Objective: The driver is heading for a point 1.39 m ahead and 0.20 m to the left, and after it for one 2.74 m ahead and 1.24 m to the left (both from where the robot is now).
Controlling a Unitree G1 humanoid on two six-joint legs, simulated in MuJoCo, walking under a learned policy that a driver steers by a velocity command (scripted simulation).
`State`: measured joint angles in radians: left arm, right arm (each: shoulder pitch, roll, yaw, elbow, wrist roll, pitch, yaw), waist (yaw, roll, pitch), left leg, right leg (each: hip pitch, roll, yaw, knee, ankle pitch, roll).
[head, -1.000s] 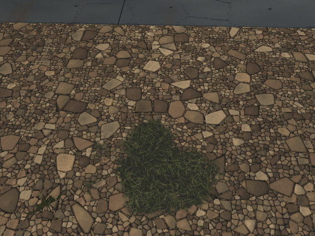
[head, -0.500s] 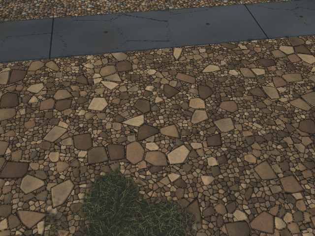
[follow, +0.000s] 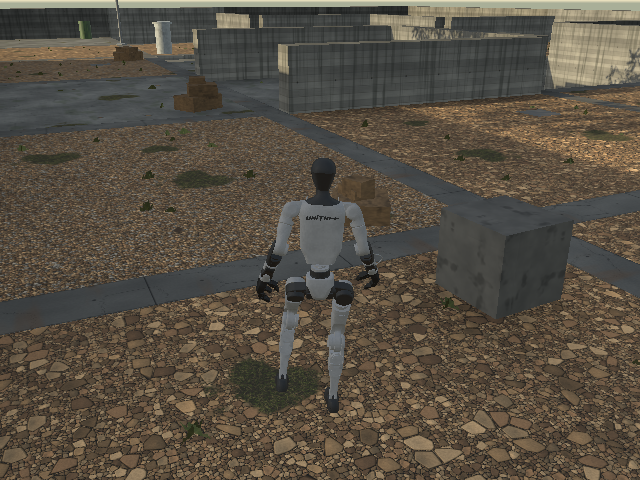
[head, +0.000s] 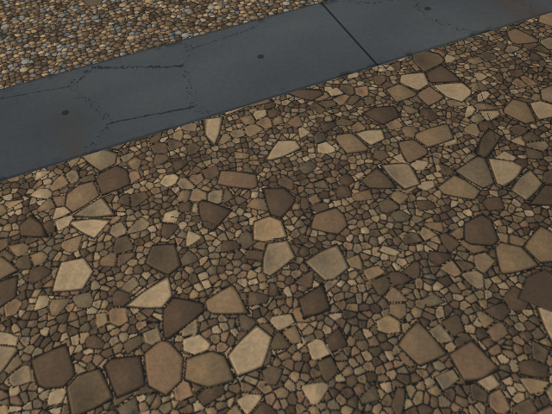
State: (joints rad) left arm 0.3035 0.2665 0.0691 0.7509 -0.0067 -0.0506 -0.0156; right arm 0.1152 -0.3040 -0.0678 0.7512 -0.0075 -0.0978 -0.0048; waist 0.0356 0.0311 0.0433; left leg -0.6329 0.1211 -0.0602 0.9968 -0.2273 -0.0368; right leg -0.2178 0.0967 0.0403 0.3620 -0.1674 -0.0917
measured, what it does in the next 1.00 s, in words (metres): walks ahead: left foot, then right foot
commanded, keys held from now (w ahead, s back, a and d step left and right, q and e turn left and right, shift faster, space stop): w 0.74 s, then no key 0.16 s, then q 0.10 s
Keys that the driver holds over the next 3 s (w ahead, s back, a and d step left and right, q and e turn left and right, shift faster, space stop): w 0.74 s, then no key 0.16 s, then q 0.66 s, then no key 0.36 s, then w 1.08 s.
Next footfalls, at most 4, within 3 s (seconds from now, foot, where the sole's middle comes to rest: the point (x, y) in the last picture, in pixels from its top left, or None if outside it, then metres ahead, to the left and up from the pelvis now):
0.28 left None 0.35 0.15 -0.78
0.80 right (350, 343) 0.63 -0.10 -0.78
1.32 left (255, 337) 0.65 0.14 -0.78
1.78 right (342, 315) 0.71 -0.08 -0.78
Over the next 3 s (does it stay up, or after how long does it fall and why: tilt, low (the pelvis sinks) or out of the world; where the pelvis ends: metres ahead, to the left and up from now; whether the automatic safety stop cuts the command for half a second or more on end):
stays up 1.03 0.14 -0.02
